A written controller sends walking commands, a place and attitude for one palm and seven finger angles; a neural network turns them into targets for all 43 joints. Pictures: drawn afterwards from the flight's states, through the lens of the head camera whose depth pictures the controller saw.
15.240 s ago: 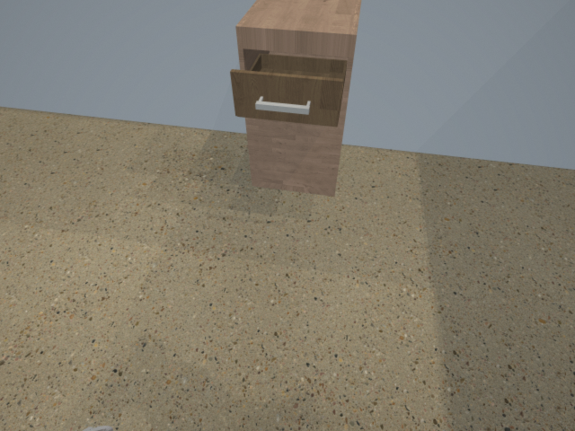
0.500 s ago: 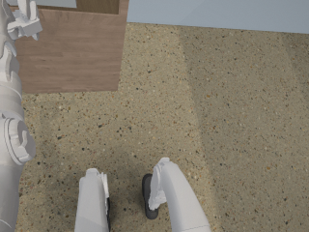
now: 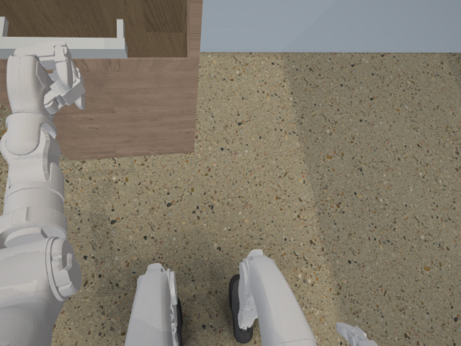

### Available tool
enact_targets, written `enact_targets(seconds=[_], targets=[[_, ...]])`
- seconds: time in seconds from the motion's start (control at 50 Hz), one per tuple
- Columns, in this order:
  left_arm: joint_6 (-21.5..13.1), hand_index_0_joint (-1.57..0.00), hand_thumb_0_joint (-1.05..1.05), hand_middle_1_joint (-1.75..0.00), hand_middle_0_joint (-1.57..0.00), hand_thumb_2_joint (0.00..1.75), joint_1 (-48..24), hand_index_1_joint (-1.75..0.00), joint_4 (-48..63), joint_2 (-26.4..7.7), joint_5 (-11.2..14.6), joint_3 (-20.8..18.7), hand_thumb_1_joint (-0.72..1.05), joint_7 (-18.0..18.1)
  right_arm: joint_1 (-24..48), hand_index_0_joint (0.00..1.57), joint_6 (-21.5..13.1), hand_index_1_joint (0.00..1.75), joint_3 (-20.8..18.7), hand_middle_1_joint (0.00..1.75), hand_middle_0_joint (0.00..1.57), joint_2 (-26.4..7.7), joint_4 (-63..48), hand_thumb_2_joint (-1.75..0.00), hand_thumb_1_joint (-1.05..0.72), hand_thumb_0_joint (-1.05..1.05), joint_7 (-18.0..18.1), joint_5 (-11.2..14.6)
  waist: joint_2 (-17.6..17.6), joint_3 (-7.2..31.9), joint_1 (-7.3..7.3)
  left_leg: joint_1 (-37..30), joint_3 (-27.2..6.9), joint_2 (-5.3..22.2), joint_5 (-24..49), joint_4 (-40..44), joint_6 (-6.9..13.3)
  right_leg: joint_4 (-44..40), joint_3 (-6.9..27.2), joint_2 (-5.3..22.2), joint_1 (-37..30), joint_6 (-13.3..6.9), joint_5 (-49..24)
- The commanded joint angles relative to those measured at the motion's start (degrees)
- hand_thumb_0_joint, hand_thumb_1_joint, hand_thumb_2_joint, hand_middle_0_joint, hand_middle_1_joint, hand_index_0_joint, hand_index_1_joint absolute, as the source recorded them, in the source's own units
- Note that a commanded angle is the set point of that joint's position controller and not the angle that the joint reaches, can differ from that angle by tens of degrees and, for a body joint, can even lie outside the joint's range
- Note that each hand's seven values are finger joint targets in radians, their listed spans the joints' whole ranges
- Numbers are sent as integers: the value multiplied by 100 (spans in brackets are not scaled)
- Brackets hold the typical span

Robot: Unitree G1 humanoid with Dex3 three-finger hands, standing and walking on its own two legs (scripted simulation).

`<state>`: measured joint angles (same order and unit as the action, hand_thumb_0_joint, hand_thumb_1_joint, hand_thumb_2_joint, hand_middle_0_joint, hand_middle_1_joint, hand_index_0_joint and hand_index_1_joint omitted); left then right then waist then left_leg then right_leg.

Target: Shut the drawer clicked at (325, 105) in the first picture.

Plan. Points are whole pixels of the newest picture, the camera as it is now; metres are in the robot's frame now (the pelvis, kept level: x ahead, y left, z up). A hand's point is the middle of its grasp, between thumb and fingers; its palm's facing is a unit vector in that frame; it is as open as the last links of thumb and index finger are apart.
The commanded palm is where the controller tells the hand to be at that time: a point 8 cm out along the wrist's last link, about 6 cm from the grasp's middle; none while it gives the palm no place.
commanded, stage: draw the hand back to the body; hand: left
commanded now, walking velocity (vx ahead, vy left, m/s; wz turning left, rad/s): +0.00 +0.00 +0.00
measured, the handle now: (63, 36) +0.61 +0.23 +0.02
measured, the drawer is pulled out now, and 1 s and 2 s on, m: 0.00 0.00 0.00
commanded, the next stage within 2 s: step back with the hand held close in 1.28 s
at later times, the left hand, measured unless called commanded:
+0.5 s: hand out of the picture +0.36 +0.21 +0.16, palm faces +0.10 -0.98 -0.17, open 3.3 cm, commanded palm +0.32 +0.27 +0.19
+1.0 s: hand out of the picture +0.25 +0.24 +0.30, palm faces +0.41 -0.84 -0.36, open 3.3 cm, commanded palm +0.20 +0.28 +0.32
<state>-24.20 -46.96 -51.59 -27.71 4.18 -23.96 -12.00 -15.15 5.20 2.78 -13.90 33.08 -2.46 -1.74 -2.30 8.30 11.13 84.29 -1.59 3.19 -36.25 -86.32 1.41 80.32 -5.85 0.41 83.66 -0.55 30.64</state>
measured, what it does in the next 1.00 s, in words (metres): rises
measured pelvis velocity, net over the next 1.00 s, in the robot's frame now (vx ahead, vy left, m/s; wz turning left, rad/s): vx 0.07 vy -0.01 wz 0.08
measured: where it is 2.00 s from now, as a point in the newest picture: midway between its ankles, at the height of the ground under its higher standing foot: (208, 330)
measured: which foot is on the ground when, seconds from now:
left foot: down 0.00-1.00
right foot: down 0.00-1.00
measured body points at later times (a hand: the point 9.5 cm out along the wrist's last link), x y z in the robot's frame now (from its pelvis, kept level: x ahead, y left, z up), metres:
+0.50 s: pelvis +0.05 +0.00 +0.12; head +0.12 +0.01 +0.56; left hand +0.35 +0.26 +0.17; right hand +0.23 -0.24 +0.03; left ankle +0.02 +0.10 -0.57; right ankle +0.05 -0.12 -0.57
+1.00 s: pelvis +0.07 -0.01 +0.17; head +0.05 -0.03 +0.62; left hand +0.23 +0.28 +0.32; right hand +0.28 -0.20 +0.09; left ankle +0.02 +0.10 -0.57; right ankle +0.05 -0.12 -0.57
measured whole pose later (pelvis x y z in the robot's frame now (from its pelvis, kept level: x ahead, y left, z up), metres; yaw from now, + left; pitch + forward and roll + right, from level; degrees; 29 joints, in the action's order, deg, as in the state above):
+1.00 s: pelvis +0.07 -0.01 +0.17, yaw +4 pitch -2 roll -1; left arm -1.2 25.4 19.8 -18.3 4.3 -12.5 5.7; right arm -11.5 -3.3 2.9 -12.7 32.2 3.8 1.0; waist -4.1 1.6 -2.9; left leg 7.0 0.5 0.5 -18.5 -27.0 0.3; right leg 25.9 -4.6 0.8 8.1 -0.3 16.2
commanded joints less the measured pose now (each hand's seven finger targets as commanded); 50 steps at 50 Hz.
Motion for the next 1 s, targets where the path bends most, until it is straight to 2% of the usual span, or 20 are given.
enact_targets(seconds=[0.0, 0.06, 0.08, 0.18, 0.2, 0.24, 0.3, 0.34, 0.36, 0.38, 0.4, 0.42, 0.46, 0.54, 0.62, 0.7, 0.74, 0.82, 0.9, 0.98], targets=[[-37, -140, 0, -160, -140, 90, -465, -160, 2856, -932, 469, 145, 90, -59, -934, 20, -38, 30, -517, 30, 20, -1060, -592, -90, -90, 0, 28, 227, -975, 4575, -427, -3974, -328, -153, 3960, 1636, -75, -1286, 294, -208, -3363, -66, -2823], [319, -140, 0, -160, -140, 90, 266, -160, 3370, -889, 678, 76, 90, 22, -790, 20, -149, 30, -507, 30, 20, -1020, -616, -90, -90, 0, 151, 351, -464, 3934, -470, -3674, -211, -171, 3496, 2003, -2, -1667, 343, -191, -3935, -16, -2878], [356, -140, 0, -160, -140, 90, 441, -160, 3488, -648, 729, 222, 90, 65, -740, 20, -205, 30, -510, 30, 20, -978, -614, -90, -90, 0, 191, 371, -412, 3722, -442, -3746, -172, -185, 3369, 2124, 2, -1805, 338, -189, -3973, 3, -2805], [165, -140, 0, -160, -140, 90, 996, -160, 3538, -92, 808, 642, 90, 181, -609, 20, -461, 30, -504, 30, 20, -894, -472, -90, -90, 0, 336, 350, -278, 2684, -384, -4060, -15, -217, 2958, 2580, -16, -2304, 309, -193, -4150, 10, -2497], [104, -140, 0, -160, -140, 90, 1119, -160, 3603, -56, 805, 705, 90, 148, -571, 20, -491, 30, -511, 30, 20, -900, -483, -90, -90, 0, 349, 352, -256, 2596, -414, -4141, -11, -222, 2951, 2681, -25, -2370, 305, -189, -4258, -1, -2485], [76, -140, 0, -160, -140, 90, 1556, -160, 3691, 116, 819, 913, 90, 35, -481, 20, -527, 30, -519, 30, 20, -893, -593, -90, -90, 0, 351, 381, -612, 2341, -514, -4535, -4, -235, 3193, 2883, -44, -2520, 264, -189, -4297, -56, -2518], [159, -140, 0, -160, -140, 90, 2293, -160, 3916, 243, 917, 1012, 90, -113, -338, 20, -523, 30, -513, 30, 20, -884, -780, -90, -90, 0, 346, 417, -452, 2069, -636, -4895, -15, -224, 3508, 3218, -56, -2782, 207, -191, -4681, -53, -2665], [252, -140, 0, -160, -140, 90, 2680, -160, 4183, 113, 1040, 856, 90, -152, -236, 20, -532, 30, -504, 30, 20, -881, -930, -90, -90, 0, 367, 444, -400, 1930, -740, -5004, 11, -243, 3601, 3392, -35, -2927, 211, -189, -5038, -67, -2854], [258, -140, 0, -160, -140, 90, 2851, -160, 4468, -14, 1045, 716, 90, -139, -178, 20, -539, 30, -501, 30, 20, -855, -985, -90, -90, 0, 380, 446, -514, 2003, -804, -5204, 0, -220, 3818, 3499, -55, -2963, 199, -177, -5171, -61, -2963], [276, -140, 0, -160, -140, 90, 3116, -160, 4726, 90, 1090, 768, 90, -135, -105, 20, -566, 30, -487, 30, 20, -815, -1081, -90, -90, 0, 379, 445, -553, 2010, -858, -5334, 16, -233, 3900, 3584, -58, -3029, 191, -165, -5330, -57, -3032], [761, -140, 0, -160, -140, 90, 3400, -160, 4904, -487, 274, 840, 90, 568, 215, 20, -391, 30, -525, 30, 20, -716, -1219, -90, -90, 0, 481, 455, -448, 2394, -1150, -5787, 85, -266, 4036, 3913, -72, -3338, 414, -12, -5792, -138, -2878], [1055, -140, 0, -160, -140, 90, 3691, -160, 5169, -25, 240, 1041, 90, 939, 213, 20, -343, 30, -503, 30, 20, -612, -1410, -90, -90, 0, 550, 435, -294, 1932, -983, -5779, 133, -262, 3779, 4086, -79, -3533, 367, -6, -5813, -106, -2815], [1452, -140, 0, -160, -140, 90, 3986, -160, 5401, 78, 104, 1208, 90, 1377, 349, 20, -284, 30, -431, 30, 20, -613, -1432, -90, -90, 0, 657, 452, -298, 1340, -962, -5864, 128, -225, 3576, 4389, -66, -3798, 347, -1, -5979, -110, -2760], [1791, -140, 0, -160, -140, 90, 4061, -160, 6264, -115, -22, 1162, 90, 1833, 560, 20, -384, 30, -327, 30, 20, -632, -1429, -90, -90, 0, 829, 419, -91, 1128, -991, -6367, 64, -216, 3524, 4870, -16, -4258, 313, 29, -6627, -123, -2860], [1984, -140, 0, -160, -140, 90, 4598, -160, 6566, 187, -67, 1353, 90, 1941, 713, 20, -586, 30, -242, 30, 20, -572, -1291, -90, -90, 0, 854, 400, -219, 636, -1068, -6955, 68, -207, 3640, 5347, -25, -4716, 261, 41, -6899, -108, -2872], [2055, -140, 0, -160, -140, 90, 5255, -160, 6980, 251, -54, 1275, 90, 1914, 820, 20, -771, 30, -198, 30, 20, -533, -1175, -90, -90, 0, 811, 357, -106, 319, -1169, -7343, 61, -198, 3984, 5716, -37, -5088, 234, 43, -7325, -95, -3138], [2066, -140, 0, -160, -140, 90, 5637, -160, 7073, 127, -35, 1068, 90, 1892, 892, 20, -840, 30, -201, 30, 20, -542, -1102, -90, -90, 0, 782, 336, -7, 63, -1240, -7365, 79, -209, 3923, 5884, -39, -5287, 234, 18, -7489, -102, -3140], [2001, -140, 0, -160, -140, 90, 6158, -160, 7756, 75, -19, 791, 90, 1871, 962, 20, -965, 30, -203, 30, 20, -460, -1059, -90, -90, 0, 726, 286, -15, 13, -1315, -7632, 112, -183, 4233, 6099, -45, -5468, 226, 45, -7807, -76, -3387], [1896, -140, 0, -160, -140, 90, 6515, -160, 8406, -17, -9, 573, 90, 1871, 1007, 20, -1118, 30, -220, 30, 20, -420, -1007, -90, -90, 0, 676, 256, -214, -115, -1346, -7731, 137, -210, 4106, 6213, -47, -5617, 259, 43, -7923, -67, -3346], [1782, -140, 0, -160, -140, 90, 6974, -160, 8863, -89, 8, 336, 90, 1898, 1035, 20, -1273, 30, -243, 30, 20, -396, -976, -90, -90, 0, 660, 244, -109, -245, -1392, -7712, 159, -227, 3903, 6255, -31, -5696, 278, 29, -7967, -62, -3312]])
